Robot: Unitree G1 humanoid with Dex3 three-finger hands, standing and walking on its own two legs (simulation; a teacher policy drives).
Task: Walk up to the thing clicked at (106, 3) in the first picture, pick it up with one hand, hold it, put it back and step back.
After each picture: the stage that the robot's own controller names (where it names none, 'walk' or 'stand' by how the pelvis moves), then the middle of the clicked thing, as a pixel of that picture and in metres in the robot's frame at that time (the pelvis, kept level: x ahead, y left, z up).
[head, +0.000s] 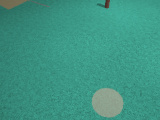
stand; (107, 0) +2.38 -0.36 -0.66
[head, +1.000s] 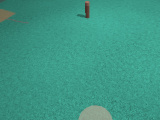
walk; (87, 9) +2.24 +0.07 -0.63
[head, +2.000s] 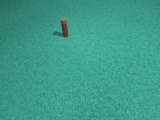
walk; (64, 27) +1.60 +0.31 -0.65
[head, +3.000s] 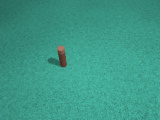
walk; (62, 57) +1.05 +0.26 -0.65
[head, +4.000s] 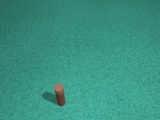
walk; (60, 95) +0.64 +0.22 -0.64
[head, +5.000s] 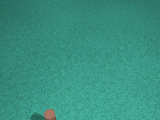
stand; out of the picture +0.43 +0.21 -0.63
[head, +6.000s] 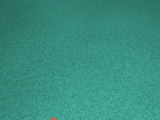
stand; out of the picture +0.41 +0.20 -0.66
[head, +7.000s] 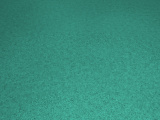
stand; out of the picture +0.37 +0.21 -0.66
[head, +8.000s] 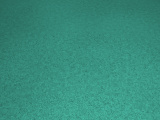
stand; out of the picture +0.37 +0.21 -0.66
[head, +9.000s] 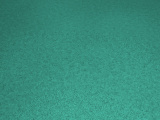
stand; out of the picture +0.36 +0.21 -0.66
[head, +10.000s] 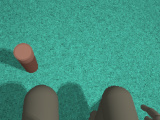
go down; (28, 60) +0.44 +0.23 -0.31
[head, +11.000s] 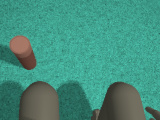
go down; (25, 55) +0.45 +0.24 -0.26
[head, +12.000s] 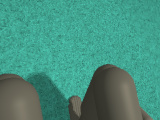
close in; out of the picture +0.44 +0.28 -0.16
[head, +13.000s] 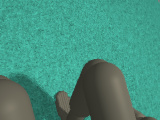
close; out of the picture +0.44 +0.29 -0.16
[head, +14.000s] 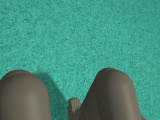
lift; out of the picture +0.38 +0.27 -0.12
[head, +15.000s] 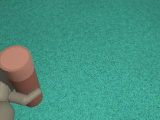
lift; (25, 82) +0.32 +0.18 +0.05
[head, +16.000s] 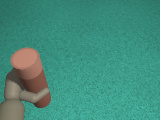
hold; (35, 82) +0.33 +0.16 +0.05
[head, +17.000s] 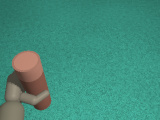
hold; (35, 85) +0.32 +0.17 +0.04
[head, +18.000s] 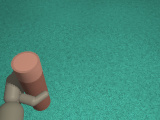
crouch; (34, 85) +0.32 +0.17 +0.04
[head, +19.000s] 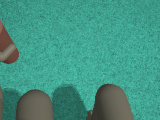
crouch; out of the picture +0.46 +0.24 -0.05
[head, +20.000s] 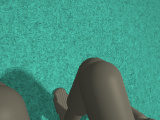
lower; out of the picture +0.44 +0.30 -0.17
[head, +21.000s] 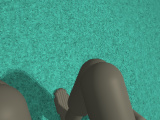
lower; out of the picture +0.45 +0.30 -0.16
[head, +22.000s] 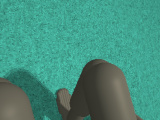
lower; out of the picture +0.43 +0.30 -0.17
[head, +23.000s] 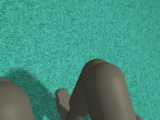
lower; out of the picture +0.44 +0.30 -0.16
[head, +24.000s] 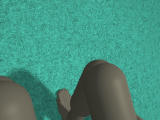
loosen; out of the picture +0.43 +0.30 -0.16
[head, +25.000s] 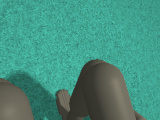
withdraw; out of the picture +0.44 +0.29 -0.17
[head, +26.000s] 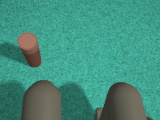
walk; (31, 52) +0.47 +0.23 -0.26
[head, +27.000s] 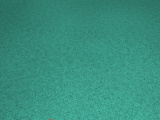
stand; out of the picture +0.38 +0.19 -0.59
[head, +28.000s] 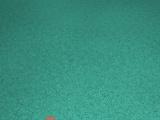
stand; out of the picture +0.40 +0.21 -0.60
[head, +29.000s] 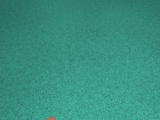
stand; out of the picture +0.39 +0.20 -0.60
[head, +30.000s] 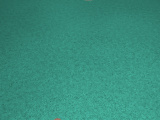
stand; out of the picture +0.41 +0.19 -0.66
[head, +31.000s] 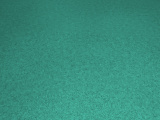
stand; out of the picture +0.38 +0.20 -0.66
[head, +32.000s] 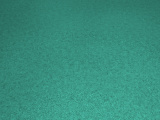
walk; out of the picture +0.38 +0.21 -0.66
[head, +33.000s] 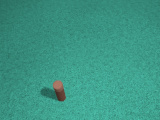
walk; (59, 91) +0.56 +0.21 -0.63
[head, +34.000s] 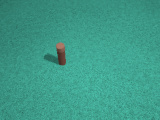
walk; (61, 54) +0.90 +0.20 -0.62
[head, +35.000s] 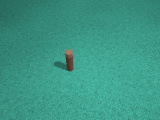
stand; (69, 60) +1.02 +0.20 -0.64
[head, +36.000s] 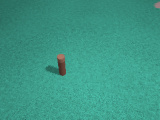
stand; (61, 65) +0.99 +0.20 -0.66
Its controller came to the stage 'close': yes
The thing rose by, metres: 0.69
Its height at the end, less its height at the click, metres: +0.00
